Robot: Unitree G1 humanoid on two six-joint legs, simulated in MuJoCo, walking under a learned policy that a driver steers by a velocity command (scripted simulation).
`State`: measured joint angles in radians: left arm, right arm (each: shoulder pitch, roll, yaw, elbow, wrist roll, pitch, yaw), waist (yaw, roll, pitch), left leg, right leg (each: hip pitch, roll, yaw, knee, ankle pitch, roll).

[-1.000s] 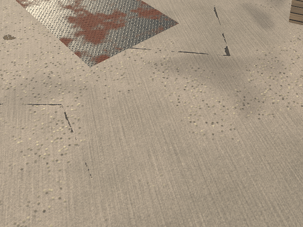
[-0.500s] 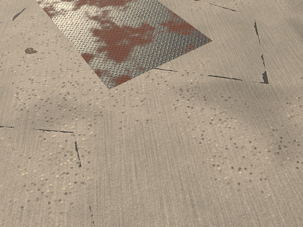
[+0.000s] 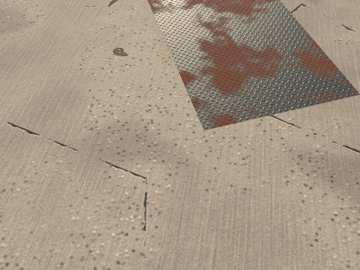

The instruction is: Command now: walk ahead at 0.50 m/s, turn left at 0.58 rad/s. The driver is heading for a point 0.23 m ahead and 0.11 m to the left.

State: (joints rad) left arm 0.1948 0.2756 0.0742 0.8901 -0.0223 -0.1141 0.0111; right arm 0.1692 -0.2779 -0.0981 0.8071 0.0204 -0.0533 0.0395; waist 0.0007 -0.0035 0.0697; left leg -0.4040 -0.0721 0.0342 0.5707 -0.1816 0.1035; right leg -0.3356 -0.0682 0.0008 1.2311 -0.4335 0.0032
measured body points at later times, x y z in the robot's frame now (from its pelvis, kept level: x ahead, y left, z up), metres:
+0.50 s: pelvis +0.20 -0.03 +0.00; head +0.24 -0.04 +0.45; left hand +0.33 +0.23 -0.11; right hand +0.33 -0.29 -0.13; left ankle +0.12 +0.09 -0.68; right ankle +0.32 -0.12 -0.72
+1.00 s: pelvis +0.26 +0.00 +0.01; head +0.27 +0.01 +0.46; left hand +0.34 +0.27 -0.13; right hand +0.34 -0.25 -0.13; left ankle +0.20 +0.12 -0.72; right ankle +0.32 -0.12 -0.72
